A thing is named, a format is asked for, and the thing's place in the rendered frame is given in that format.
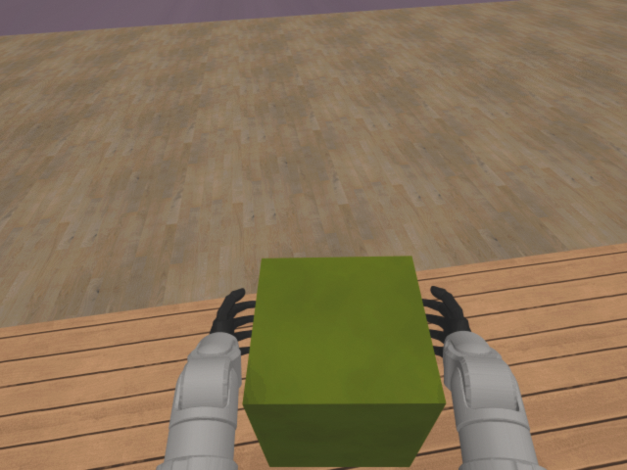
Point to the carton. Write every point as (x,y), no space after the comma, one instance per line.
(341,369)

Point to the robot right forearm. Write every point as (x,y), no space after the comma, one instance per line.
(491,421)

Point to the robot left forearm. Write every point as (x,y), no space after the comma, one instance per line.
(204,411)

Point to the robot right hand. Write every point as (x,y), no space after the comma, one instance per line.
(452,321)

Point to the robot left hand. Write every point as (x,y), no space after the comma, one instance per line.
(225,321)

